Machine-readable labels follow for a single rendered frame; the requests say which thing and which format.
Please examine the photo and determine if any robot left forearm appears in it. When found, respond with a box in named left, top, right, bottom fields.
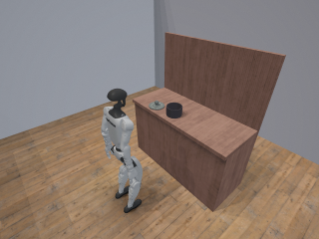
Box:
left=101, top=131, right=112, bottom=147

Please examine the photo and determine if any robot right forearm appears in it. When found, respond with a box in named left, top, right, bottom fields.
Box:
left=122, top=145, right=135, bottom=172

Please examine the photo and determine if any lid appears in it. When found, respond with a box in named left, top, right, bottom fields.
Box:
left=149, top=102, right=164, bottom=111

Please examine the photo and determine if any right robot foot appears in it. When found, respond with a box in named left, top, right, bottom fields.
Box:
left=124, top=199, right=142, bottom=213

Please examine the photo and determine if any table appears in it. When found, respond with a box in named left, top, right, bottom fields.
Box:
left=132, top=32, right=286, bottom=212

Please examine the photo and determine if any pot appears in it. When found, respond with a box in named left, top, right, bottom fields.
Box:
left=165, top=102, right=182, bottom=119

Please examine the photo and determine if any left robot hand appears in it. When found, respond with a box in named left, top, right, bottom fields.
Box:
left=105, top=145, right=114, bottom=159

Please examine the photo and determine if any right robot hand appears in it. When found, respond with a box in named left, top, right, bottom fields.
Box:
left=127, top=169, right=139, bottom=184

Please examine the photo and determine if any robot left upper arm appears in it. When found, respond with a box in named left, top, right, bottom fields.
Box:
left=101, top=106, right=112, bottom=133

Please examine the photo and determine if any robot right upper arm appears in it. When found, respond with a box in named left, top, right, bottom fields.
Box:
left=120, top=118, right=135, bottom=152

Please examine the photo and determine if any right robot thigh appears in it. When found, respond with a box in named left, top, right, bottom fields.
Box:
left=124, top=156, right=143, bottom=188

